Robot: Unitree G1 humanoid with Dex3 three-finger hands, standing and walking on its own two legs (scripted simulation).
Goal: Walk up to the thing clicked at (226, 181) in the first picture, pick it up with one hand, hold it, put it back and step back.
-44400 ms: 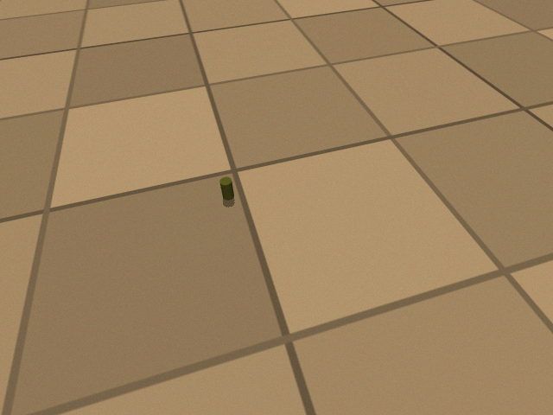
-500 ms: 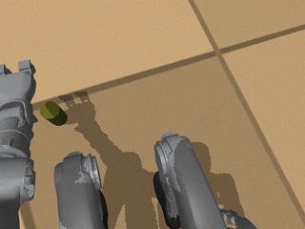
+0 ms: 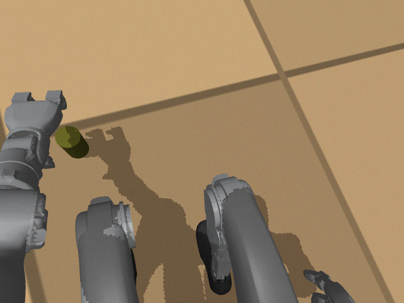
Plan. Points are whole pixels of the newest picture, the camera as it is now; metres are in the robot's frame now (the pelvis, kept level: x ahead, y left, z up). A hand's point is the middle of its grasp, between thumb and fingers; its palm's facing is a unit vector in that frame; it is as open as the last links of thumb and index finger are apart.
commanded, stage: withdraw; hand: left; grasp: from above
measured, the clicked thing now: (73, 143) +0.51 +0.23 -0.31
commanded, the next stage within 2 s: home in 0.02 s
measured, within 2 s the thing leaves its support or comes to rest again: neither
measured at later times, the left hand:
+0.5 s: hand (26, 125) +0.47 +0.25 -0.08, palm faces -0.38 -0.25 -0.89, open 11.4 cm
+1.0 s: hand out of the picture +0.30 +0.22 +0.12, palm faces -0.09 -0.87 -0.49, open 7.4 cm
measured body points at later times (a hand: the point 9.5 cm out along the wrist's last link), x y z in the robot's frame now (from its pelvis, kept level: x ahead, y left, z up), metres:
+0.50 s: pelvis +0.02 +0.01 +0.04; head +0.23 +0.04 +0.44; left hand +0.49 +0.26 -0.03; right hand +0.07 -0.25 -0.08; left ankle +0.10 +0.13 -0.33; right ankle +0.11 -0.12 -0.33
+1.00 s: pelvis +0.04 +0.00 +0.23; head +0.15 +0.04 +0.66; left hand +0.30 +0.26 +0.15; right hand +0.26 -0.22 +0.14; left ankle +0.10 +0.13 -0.33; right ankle +0.11 -0.12 -0.33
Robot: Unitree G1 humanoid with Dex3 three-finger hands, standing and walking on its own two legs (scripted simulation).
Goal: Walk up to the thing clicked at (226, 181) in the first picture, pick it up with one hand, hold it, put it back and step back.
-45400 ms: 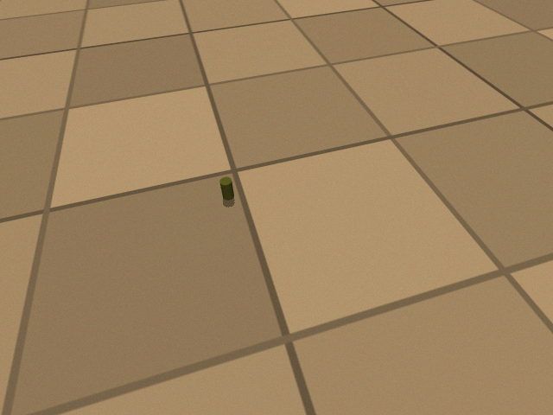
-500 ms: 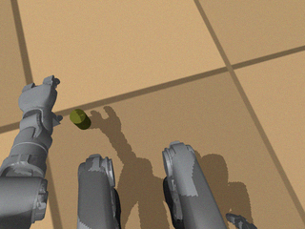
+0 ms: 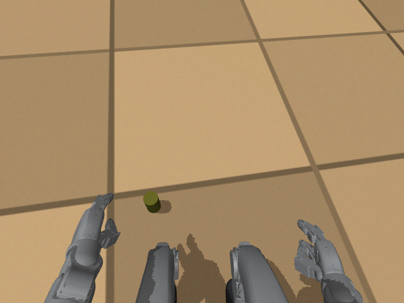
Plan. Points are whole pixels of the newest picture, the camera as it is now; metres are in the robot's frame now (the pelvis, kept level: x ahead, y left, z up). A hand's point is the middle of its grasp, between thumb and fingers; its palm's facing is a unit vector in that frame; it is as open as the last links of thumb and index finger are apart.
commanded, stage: home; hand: left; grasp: from above
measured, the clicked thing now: (152, 202) +0.49 +0.19 -0.54
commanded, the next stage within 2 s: none
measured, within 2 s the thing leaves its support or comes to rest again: neither
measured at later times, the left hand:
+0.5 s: hand (79, 251) +0.22 +0.19 +0.08, palm faces +0.10 -0.97 -0.22, open 7.4 cm
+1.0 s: hand (83, 259) +0.21 +0.18 +0.08, palm faces +0.09 -0.97 -0.21, open 7.4 cm
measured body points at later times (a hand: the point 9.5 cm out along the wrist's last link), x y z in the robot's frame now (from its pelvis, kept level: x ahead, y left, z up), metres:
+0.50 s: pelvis +0.06 +0.00 +0.12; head +0.08 +0.01 +0.57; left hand +0.21 +0.24 +0.09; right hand +0.22 -0.24 +0.05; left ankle +0.07 +0.12 -0.56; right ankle +0.06 -0.13 -0.56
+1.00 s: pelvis +0.06 +0.00 +0.12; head +0.07 +0.00 +0.57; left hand +0.20 +0.23 +0.09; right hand +0.23 -0.24 +0.06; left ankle +0.07 +0.12 -0.56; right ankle +0.06 -0.13 -0.56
